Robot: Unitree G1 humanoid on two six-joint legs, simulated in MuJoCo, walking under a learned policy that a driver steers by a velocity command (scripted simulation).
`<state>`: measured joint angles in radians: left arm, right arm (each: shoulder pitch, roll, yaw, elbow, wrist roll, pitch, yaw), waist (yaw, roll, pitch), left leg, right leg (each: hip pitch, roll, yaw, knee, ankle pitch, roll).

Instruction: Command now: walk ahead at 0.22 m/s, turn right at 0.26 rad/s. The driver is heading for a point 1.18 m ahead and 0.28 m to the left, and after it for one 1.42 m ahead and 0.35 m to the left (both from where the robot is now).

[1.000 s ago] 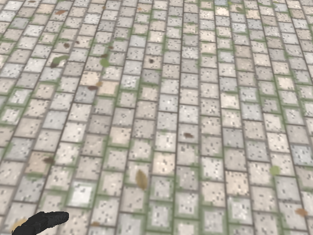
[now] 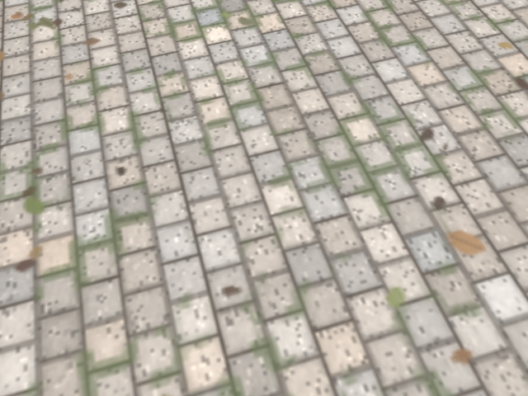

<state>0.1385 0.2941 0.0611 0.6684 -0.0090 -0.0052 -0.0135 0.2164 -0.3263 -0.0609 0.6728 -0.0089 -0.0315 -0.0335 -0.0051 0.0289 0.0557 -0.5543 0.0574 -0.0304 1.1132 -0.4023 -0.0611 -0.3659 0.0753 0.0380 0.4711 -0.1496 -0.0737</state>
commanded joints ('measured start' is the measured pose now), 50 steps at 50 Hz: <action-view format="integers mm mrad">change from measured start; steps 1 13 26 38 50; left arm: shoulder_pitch -16 86 -76 -78 93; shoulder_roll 127 184 87 150 118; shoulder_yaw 30 34 4 37 28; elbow -44 54 -14 -22 95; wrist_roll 3 -6 20 3 0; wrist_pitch -30 -55 -110 -129 -111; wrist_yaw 13 -7 -26 -17 -3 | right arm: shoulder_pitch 79 -48 178 195 35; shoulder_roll -65 -50 -128 -128 -12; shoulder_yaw -15 7 -30 -48 12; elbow -39 -92 -82 -18 -91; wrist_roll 0 33 25 35 13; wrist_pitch -12 -40 -29 -1 -26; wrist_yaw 5 47 20 -2 29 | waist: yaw -7 58 -17 36 11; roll -154 -101 53 114 -106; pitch -161 -37 -57 -96 -27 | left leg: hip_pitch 21 65 515 455 -102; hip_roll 30 17 125 78 63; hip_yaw -4 38 -294 -313 -54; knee -143 -518 -895 -658 -138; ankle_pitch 117 154 438 597 125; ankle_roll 3 107 309 190 60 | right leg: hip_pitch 103 210 -366 103 205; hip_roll -241 -333 -100 -47 -308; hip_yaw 246 179 -4 -3 196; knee -249 -263 393 -33 -330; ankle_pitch -140 -265 -46 113 104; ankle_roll -193 -135 109 43 -181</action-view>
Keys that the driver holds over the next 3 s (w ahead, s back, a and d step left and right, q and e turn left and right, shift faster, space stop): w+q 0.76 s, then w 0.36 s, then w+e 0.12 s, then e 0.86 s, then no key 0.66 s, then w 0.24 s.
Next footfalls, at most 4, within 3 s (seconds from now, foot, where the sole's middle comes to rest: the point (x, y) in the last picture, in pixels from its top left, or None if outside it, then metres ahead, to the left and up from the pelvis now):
0.32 left None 0.19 0.17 -0.77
0.78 right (274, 349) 0.54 0.03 -0.77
1.26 left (143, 299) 0.69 0.38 -0.77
1.70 right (221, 245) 0.85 0.18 -0.77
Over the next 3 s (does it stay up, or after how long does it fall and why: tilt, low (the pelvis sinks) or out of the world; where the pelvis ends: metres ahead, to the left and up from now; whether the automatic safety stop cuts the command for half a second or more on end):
stays up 0.79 0.29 0.00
